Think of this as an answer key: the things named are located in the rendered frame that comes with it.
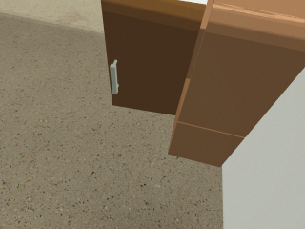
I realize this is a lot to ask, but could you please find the cupboard door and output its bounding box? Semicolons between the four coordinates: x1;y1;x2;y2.
101;0;206;115

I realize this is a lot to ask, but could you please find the handle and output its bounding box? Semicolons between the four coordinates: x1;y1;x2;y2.
110;59;119;94

